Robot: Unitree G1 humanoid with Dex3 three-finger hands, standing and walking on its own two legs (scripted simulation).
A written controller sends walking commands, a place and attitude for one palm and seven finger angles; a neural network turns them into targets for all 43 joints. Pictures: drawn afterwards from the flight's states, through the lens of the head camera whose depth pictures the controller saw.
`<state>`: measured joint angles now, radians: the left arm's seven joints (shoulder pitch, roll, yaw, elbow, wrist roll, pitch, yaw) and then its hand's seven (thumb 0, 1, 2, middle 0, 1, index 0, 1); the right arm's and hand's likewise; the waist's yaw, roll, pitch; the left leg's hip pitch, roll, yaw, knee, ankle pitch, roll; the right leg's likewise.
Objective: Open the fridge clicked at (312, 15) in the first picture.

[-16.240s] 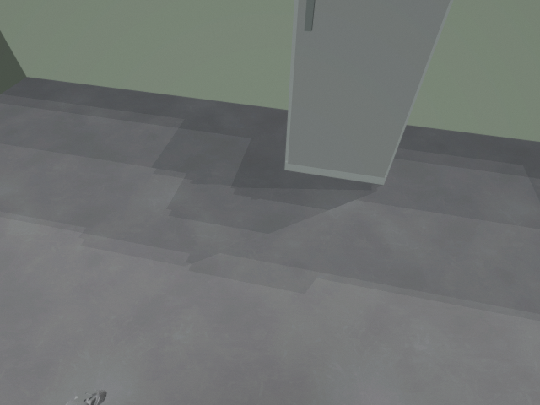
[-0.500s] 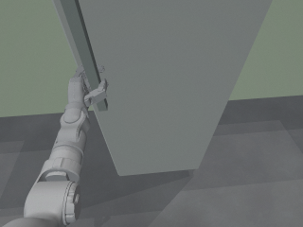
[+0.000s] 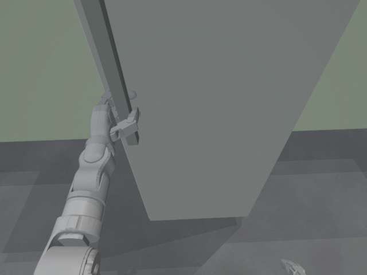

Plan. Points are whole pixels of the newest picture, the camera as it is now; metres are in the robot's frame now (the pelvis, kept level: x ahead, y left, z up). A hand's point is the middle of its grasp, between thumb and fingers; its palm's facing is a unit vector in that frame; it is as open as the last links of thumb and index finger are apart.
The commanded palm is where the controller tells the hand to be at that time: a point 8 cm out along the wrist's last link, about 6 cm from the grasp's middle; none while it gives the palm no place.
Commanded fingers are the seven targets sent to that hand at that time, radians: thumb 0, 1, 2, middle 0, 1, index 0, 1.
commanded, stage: pull the door a little, standing still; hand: left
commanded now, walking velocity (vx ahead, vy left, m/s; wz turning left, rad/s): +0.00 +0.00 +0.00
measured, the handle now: (118, 76) +0.46 +0.14 +0.21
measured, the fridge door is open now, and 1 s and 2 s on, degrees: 0 21 59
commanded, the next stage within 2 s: walk backward, drawing the door open in 0.26 s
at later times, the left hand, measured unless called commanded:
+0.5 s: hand (133, 154) +0.32 +0.11 +0.13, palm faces -0.04 -0.99 -0.14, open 6.8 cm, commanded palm +0.29 +0.16 +0.13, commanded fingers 0.00 0.90 0.90 -0.45 -1.40 -0.45 -1.40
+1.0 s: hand (150, 186) +0.25 +0.07 +0.13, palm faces +0.20 -0.96 -0.18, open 7.0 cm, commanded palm +0.21 +0.11 +0.13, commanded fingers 0.00 0.90 0.90 -0.45 -1.40 -0.45 -1.40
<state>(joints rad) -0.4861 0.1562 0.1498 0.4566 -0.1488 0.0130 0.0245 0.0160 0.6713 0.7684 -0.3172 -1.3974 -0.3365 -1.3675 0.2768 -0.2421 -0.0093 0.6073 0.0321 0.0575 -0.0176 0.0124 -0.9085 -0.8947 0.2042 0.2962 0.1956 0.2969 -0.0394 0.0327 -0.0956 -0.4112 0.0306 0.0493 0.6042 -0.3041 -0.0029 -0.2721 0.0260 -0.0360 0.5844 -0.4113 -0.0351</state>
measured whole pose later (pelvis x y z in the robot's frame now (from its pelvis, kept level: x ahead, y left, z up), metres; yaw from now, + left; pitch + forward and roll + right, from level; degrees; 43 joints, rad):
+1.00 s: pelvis +0.02 -0.08 +0.00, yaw +7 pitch -2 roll +2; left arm 0.32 0.15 -0.02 -0.38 -0.03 -0.09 0.10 -0.06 0.56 0.76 -0.41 -1.38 -0.26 -1.38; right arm 0.13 -0.18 0.01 0.55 -0.03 0.01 -0.08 0.02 -0.91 -0.89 0.20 0.30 0.20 0.30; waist -0.02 0.03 0.08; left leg -0.27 -0.01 0.09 0.48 -0.17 0.05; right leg -0.40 0.06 -0.12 0.96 -0.41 0.04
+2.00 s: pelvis +0.06 -0.49 +0.00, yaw +56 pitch -1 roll +1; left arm 0.24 0.22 0.12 -0.38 -0.03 -0.06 0.08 -0.03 0.58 0.77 -0.41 -1.35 -0.23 -1.37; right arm 0.17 -0.21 -0.05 0.62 -0.03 -0.09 -0.12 0.02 -0.91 -0.89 0.20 0.30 0.19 0.30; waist -0.04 0.01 0.13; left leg -0.39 0.01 0.14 0.93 -0.57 -0.04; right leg -0.31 -0.09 -0.21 0.59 -0.25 -0.05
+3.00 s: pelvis +0.14 -0.71 +0.01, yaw +78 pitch -1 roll -3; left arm -0.49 0.27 0.11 0.51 -0.02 -0.18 0.07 -0.02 0.58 0.80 -0.46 -1.40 -0.38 -1.40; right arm 0.26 -0.20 0.00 0.68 0.02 -0.06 -0.09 0.01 -0.91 -0.89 0.20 0.30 0.19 0.30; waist -0.04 0.01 0.09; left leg -0.23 0.07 0.07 0.50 -0.26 0.03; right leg -0.46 -0.04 -0.07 0.87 -0.37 0.02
